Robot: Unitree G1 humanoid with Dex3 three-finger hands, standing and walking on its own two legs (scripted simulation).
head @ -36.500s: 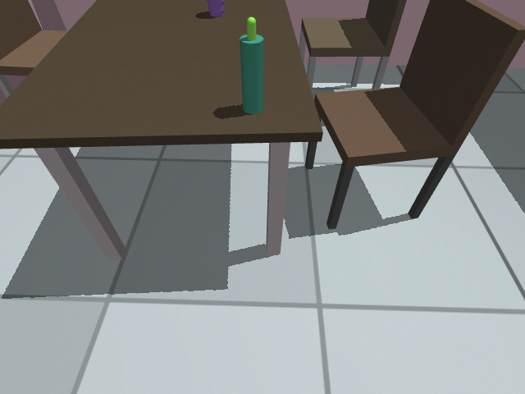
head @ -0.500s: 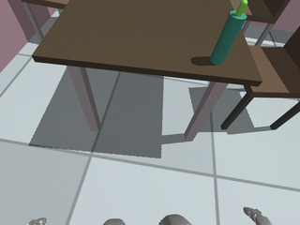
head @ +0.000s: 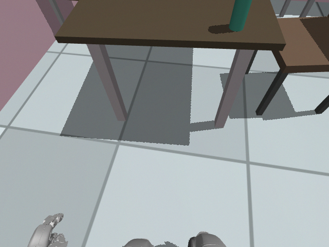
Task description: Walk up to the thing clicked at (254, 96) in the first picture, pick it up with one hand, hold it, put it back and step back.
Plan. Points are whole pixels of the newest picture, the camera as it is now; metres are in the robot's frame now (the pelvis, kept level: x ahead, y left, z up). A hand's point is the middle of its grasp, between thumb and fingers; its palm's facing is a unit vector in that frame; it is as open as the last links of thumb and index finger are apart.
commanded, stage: step back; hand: right
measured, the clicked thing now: out of the picture +0.89 -0.27 +0.11
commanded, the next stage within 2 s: stand in 1.58 s
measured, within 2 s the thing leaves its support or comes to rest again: neither
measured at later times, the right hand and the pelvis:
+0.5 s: hand out of the picture -0.03 -0.28 -0.14, palm faces +0.03 +0.93 -0.37, open 7.4 cm; pelvis -0.16 -0.01 +0.00, yaw -5 degrees
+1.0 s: hand out of the picture -0.14 -0.26 -0.13, palm faces +0.00 +0.92 -0.38, open 7.4 cm; pelvis -0.18 +0.00 +0.01, yaw -1 degrees
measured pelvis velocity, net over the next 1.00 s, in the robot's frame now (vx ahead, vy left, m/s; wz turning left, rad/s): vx -0.18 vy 0.00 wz -0.02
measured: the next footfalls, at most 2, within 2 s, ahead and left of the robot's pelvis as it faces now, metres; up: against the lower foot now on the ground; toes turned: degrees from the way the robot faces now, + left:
left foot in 0.06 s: -0.01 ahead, +0.12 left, +0.00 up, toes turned -1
right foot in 0.42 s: -0.11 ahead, -0.13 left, +0.00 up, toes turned -2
